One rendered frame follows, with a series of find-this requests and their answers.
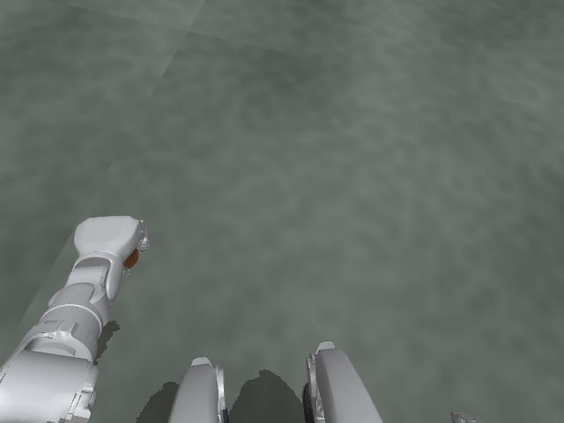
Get tin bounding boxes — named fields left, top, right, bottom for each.
left=123, top=248, right=138, bottom=268

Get left robot hand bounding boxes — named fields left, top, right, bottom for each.
left=74, top=216, right=150, bottom=280

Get left robot arm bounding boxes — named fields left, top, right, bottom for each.
left=0, top=252, right=123, bottom=423

